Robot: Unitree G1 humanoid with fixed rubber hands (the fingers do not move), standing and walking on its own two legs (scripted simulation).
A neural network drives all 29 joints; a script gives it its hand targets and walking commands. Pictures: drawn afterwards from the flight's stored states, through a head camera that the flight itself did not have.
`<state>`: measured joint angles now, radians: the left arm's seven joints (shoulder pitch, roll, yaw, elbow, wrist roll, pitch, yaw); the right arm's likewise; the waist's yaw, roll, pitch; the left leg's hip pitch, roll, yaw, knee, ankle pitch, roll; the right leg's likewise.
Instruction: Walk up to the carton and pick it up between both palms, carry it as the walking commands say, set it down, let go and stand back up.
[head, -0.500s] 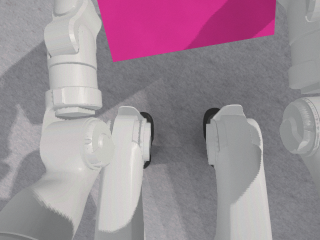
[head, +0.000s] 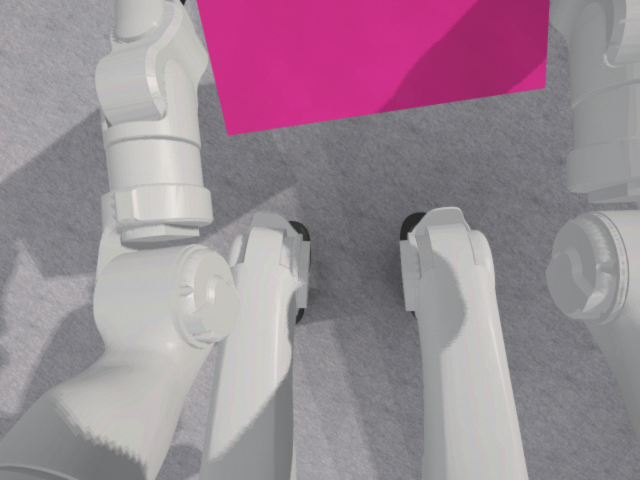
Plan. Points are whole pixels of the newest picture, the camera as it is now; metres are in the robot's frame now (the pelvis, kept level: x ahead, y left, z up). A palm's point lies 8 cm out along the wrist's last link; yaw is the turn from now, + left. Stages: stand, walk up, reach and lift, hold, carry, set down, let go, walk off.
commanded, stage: reach and lift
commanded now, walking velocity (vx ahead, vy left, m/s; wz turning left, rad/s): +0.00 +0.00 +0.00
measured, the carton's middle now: out of the picture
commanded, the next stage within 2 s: none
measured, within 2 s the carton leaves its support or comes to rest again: neither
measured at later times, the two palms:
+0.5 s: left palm out of the picture +0.53 +0.16 -0.03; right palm out of the picture +0.54 -0.18 -0.03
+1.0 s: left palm out of the picture +0.50 +0.17 +0.04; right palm out of the picture +0.52 -0.17 +0.03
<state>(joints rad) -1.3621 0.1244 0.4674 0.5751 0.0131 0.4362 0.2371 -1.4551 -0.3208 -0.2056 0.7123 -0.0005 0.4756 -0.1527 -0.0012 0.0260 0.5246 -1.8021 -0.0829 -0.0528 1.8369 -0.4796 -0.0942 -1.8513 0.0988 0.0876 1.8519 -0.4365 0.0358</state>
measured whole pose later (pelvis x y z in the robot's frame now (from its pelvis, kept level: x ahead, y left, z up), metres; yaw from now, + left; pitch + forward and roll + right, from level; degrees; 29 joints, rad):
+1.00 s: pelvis +0.00 +0.00 +0.11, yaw -1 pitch +15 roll +2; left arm -1.16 0.09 0.44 0.56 0.01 0.44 0.23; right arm -1.23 -0.21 -0.25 0.66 -0.04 0.47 -0.17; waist 0.02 0.02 0.52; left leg -1.34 -0.09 -0.09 1.48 -0.41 -0.08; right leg -1.38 0.10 0.10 1.49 -0.37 0.03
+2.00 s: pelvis +0.12 +0.00 +0.26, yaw -2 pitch +17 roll +1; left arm -0.49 -0.08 0.49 0.61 0.21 0.40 0.00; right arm -0.55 0.04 -0.36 0.66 -0.26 0.42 0.00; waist 0.05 0.02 -0.16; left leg -0.77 -0.05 -0.11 0.80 -0.33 -0.04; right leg -0.81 0.07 0.12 0.82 -0.31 0.01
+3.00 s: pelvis +0.14 +0.00 +0.31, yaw -1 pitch -4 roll +0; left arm -0.32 -0.13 0.41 0.43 0.31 0.68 -0.03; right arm -0.32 0.12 -0.33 0.43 -0.30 0.69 -0.02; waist 0.05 0.01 -0.12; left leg -0.10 -0.01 -0.12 0.35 -0.18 -0.04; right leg -0.13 0.06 0.11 0.36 -0.16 -0.01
